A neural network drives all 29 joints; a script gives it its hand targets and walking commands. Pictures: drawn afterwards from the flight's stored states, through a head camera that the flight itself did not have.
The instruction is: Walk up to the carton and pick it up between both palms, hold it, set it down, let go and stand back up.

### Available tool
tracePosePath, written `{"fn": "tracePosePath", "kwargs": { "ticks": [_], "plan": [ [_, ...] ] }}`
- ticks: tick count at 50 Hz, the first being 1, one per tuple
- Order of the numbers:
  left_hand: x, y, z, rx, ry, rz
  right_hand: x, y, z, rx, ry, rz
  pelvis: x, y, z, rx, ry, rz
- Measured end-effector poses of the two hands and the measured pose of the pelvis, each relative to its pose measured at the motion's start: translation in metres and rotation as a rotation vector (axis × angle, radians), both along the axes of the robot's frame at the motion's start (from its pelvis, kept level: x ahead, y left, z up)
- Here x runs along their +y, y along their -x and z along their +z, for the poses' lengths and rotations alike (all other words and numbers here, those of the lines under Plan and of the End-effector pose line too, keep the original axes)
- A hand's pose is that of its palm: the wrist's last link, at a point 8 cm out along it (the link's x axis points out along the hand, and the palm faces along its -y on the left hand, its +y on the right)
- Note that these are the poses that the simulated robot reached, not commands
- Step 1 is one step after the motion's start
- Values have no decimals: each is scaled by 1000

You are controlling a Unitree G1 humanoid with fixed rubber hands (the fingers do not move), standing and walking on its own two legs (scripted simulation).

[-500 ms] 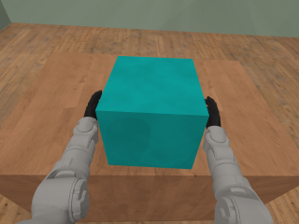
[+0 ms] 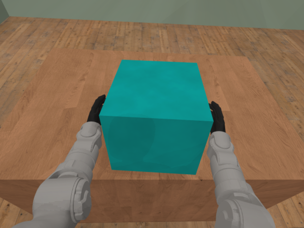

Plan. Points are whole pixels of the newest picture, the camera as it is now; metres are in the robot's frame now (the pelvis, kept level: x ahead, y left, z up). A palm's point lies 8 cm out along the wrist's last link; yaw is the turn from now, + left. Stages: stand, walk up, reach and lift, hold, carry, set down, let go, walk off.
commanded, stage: set down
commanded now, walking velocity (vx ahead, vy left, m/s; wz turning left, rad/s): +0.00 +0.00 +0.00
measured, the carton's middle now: (156, 113) +0.46 -0.02 +0.03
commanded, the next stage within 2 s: none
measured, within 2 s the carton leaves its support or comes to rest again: rests again in 1.08 s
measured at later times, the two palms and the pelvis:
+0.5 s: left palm (95, 121) +0.42 +0.16 +0.04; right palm (213, 132) +0.38 -0.18 +0.05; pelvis +0.01 +0.00 +0.00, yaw +0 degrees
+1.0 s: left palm (95, 124) +0.42 +0.16 +0.03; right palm (212, 136) +0.37 -0.18 +0.04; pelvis +0.00 +0.00 +0.00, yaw +0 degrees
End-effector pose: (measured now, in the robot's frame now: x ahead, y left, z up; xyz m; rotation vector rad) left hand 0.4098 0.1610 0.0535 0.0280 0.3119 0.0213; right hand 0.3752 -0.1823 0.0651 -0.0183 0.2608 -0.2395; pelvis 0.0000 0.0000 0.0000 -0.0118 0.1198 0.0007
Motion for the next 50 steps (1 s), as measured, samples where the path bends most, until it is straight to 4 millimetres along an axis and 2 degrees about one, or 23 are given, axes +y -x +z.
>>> {"fn": "tracePosePath", "kwargs": {
  "ticks": [16,32,50],
  "plan": [
    [3,-11,-8,-13,-3,-6,3,-9,-12,-15,-2,-3,4,-10,-1,14,6,0],
    [2,-9,-13,-30,27,-12,2,-1,-25,-28,0,-11,3,-6,-2,9,6,0],
    [3,-6,-19,-40,50,-12,2,2,-29,-44,6,-11,2,-4,-2,6,5,0]
  ]
}}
